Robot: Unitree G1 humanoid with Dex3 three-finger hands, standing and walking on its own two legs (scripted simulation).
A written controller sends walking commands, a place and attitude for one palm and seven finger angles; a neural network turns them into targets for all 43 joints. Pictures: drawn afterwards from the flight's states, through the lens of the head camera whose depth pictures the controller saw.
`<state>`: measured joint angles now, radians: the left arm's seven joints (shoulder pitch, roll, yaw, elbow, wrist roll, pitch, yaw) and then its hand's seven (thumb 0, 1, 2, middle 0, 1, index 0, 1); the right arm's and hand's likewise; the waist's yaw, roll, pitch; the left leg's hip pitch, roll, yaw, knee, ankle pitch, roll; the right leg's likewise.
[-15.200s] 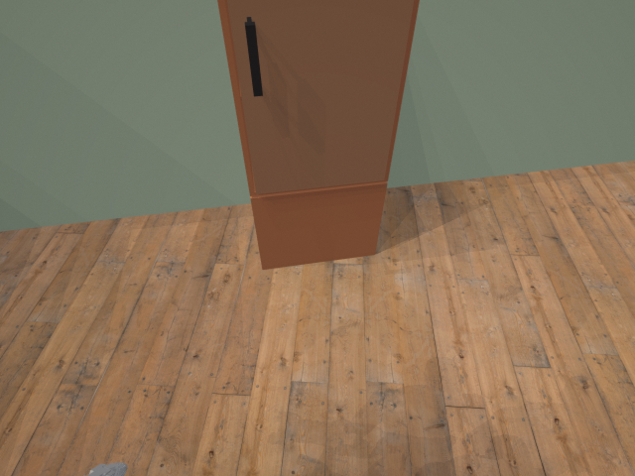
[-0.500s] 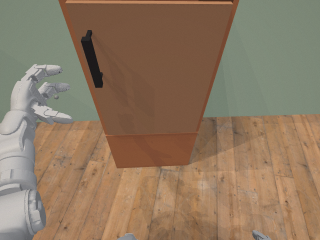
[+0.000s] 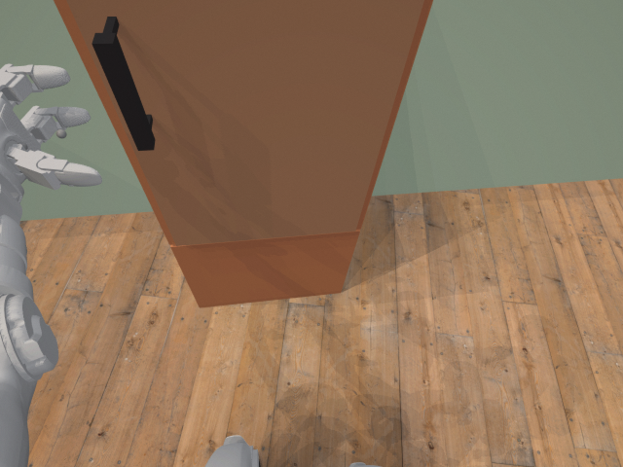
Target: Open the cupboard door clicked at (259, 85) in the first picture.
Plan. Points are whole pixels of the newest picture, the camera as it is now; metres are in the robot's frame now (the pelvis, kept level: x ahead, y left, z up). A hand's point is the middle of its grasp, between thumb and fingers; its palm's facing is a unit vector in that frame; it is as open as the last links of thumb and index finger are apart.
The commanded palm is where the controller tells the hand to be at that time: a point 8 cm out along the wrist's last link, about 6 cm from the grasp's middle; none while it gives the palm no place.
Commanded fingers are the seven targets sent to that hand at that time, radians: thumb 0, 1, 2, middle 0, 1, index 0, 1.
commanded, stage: move the hooked fingers beside the handle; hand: left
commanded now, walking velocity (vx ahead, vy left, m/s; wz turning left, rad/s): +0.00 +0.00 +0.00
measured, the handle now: (130, 88) +0.58 +0.22 +0.13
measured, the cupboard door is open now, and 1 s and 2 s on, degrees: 0 0 0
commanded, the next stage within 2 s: slide the fingers in behind the handle in 1.04 s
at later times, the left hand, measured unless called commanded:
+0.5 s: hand (71, 111) +0.53 +0.29 +0.13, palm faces +0.09 -1.00 +0.00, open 14.0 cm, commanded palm +0.51 +0.32 +0.13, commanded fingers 0.00 -0.50 0.30 -0.30 -1.20 -0.30 -1.20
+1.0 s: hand (63, 119) +0.51 +0.29 +0.14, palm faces +0.08 -1.00 +0.01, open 14.0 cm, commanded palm +0.50 +0.32 +0.13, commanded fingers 0.00 -0.50 0.30 -0.30 -1.20 -0.30 -1.20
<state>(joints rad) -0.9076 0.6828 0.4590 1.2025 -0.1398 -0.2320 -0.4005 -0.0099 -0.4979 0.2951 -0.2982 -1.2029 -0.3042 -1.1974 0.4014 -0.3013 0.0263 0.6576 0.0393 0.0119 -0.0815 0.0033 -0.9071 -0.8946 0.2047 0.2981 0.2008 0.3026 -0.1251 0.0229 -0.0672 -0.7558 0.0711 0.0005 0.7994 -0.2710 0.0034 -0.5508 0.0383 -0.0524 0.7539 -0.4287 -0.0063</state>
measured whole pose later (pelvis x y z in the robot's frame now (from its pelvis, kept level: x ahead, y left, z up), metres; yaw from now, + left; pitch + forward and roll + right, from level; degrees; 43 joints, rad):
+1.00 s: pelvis +0.01 +0.01 -0.01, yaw +0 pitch +16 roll -4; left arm -0.99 0.73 0.46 1.25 -0.10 -0.22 -0.39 -0.01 -0.50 0.30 -0.30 -1.20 -0.30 -1.20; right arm 0.39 -0.29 0.04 0.60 0.02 0.08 -0.05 0.00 -0.91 -0.89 0.21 0.30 0.20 0.30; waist -0.15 0.02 -0.09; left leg -0.84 0.07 -0.01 0.87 -0.32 0.01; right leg -0.61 0.04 -0.06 0.78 -0.46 0.00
